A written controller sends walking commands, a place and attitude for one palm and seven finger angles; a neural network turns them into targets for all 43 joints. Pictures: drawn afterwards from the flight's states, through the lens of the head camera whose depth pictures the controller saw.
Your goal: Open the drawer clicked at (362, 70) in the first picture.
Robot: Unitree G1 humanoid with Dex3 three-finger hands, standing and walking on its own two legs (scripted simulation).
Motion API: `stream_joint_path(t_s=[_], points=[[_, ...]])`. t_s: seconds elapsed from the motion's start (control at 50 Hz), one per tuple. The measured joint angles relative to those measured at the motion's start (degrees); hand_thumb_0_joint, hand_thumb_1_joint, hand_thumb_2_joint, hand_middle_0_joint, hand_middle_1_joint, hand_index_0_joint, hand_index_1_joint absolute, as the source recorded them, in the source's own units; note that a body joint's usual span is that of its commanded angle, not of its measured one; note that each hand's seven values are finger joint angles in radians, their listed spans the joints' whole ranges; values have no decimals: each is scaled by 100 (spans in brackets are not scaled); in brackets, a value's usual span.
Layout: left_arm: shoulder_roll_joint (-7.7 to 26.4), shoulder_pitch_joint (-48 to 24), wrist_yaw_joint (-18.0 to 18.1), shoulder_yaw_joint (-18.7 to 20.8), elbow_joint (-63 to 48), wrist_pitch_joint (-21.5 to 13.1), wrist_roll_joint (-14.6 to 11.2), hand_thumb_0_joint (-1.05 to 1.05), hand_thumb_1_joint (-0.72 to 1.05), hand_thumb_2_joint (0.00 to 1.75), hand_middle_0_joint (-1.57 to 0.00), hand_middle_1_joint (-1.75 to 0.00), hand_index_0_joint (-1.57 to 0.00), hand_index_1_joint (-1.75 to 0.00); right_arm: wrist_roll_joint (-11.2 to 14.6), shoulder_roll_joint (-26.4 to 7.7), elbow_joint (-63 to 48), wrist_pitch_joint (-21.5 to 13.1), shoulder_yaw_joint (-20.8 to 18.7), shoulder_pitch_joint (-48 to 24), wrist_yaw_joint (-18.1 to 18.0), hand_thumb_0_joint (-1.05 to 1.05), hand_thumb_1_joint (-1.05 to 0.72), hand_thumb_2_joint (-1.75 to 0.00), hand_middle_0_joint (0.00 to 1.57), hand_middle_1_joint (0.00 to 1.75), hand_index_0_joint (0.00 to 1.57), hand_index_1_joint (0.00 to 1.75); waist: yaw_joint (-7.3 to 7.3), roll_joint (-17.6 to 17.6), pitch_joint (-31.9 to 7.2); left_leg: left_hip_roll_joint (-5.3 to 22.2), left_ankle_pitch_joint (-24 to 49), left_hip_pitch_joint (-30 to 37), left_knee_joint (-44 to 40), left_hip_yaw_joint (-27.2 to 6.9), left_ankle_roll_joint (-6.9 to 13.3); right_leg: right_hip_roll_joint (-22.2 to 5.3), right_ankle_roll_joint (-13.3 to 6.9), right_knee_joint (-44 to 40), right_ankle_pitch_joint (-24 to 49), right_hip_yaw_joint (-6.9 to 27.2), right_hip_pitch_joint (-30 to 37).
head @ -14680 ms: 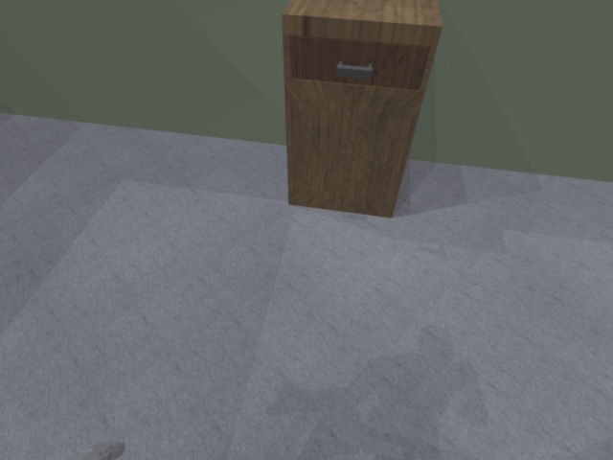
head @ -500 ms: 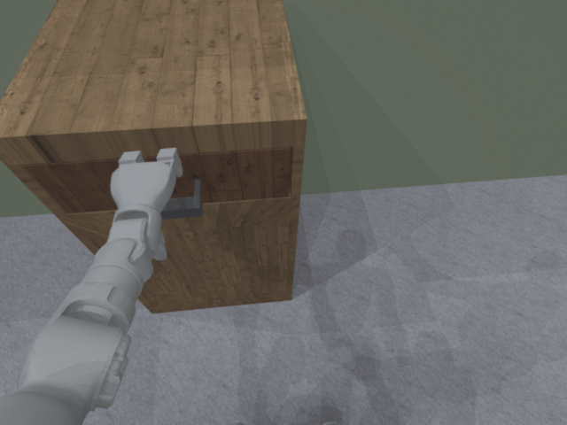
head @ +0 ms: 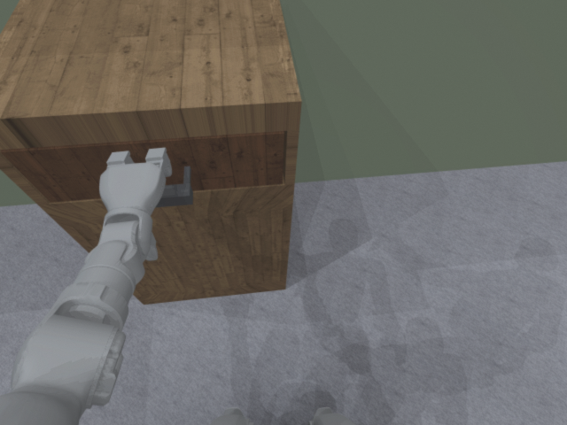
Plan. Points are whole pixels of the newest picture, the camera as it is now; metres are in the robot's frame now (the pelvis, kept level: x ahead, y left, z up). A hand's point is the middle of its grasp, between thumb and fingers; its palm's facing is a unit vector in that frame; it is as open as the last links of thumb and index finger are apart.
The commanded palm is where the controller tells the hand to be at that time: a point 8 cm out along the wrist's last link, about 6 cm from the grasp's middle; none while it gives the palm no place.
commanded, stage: lower the fingers behind the handle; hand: left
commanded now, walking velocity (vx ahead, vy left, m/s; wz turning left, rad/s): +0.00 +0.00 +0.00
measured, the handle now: (158, 185) +0.51 +0.20 -0.02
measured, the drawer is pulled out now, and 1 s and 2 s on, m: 0.00 0.00 0.00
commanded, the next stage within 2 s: lift the fingers back up to retry in 0.86 s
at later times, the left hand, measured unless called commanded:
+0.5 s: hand (147, 203) +0.46 +0.21 -0.01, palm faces -0.02 +0.01 -1.00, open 13.8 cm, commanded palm +0.45 +0.20 +0.02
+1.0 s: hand (147, 202) +0.47 +0.21 -0.01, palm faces -0.01 +0.02 -1.00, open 13.6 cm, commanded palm +0.45 +0.20 +0.02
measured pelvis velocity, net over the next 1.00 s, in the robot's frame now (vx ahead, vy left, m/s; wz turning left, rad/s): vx -0.04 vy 0.01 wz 0.00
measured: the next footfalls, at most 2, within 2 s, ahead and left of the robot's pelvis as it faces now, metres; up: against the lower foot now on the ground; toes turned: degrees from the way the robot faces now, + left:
none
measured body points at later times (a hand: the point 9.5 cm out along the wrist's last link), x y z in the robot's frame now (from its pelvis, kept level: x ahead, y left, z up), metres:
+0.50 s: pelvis -0.02 +0.00 -0.02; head +0.08 +0.01 +0.42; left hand +0.46 +0.20 +0.04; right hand +0.01 -0.26 -0.15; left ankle +0.00 +0.10 -0.69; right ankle -0.01 -0.10 -0.69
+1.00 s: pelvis -0.04 +0.01 -0.03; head +0.07 +0.02 +0.40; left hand +0.46 +0.20 +0.04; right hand -0.03 -0.26 -0.15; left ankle +0.00 +0.10 -0.69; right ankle -0.01 -0.10 -0.69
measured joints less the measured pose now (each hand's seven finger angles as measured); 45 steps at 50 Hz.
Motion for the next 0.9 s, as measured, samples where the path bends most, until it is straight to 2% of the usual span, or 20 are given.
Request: stream_joint_path(t_s=[0.1, 0.2, 0.42, 0.9], points=[[2, -106, 85, -15, 58, -14, 7, -1, -49, 31, -33, -123, -32, -120, -8, -12, 23, -35, 23, 7, -4, 1, -90, -89, 20, 30, 21, 30, -1, 1, -26, -8, -36, -174, 141, -19, 6, -4, 7, 126, -39, -30, -159], [-1, -346, 179, -117, 255, 121, 18, -1, -49, 31, -35, -129, -32, -120, 7, -24, 36, -39, 79, -8, -10, 1, -90, -89, 20, 30, 21, 30, -36, -6, -43, -21, -61, -345, 280, -41, 13, -13, 15, 253, -71, -64, -316], [58, -661, 36, -277, 428, 326, -31, 0, -49, 31, -33, -133, -32, -123, 28, -33, -73, -33, 168, 51, -38, 1, -90, -89, 20, 30, 21, 30, -99, -1, -75, -21, -70, -658, 529, -39, 27, -10, 35, 493, -80, -84, -622], [298, -1203, -152, -342, 586, 358, -115, 0, -49, 31, -32, -138, -34, -125, 99, -74, -141, -151, 339, 148, -148, 1, -90, -89, 20, 30, 21, 30, -258, 13, -10, -39, -12, -1256, 947, -43, 55, -27, 80, 902, -36, -133, -1203]])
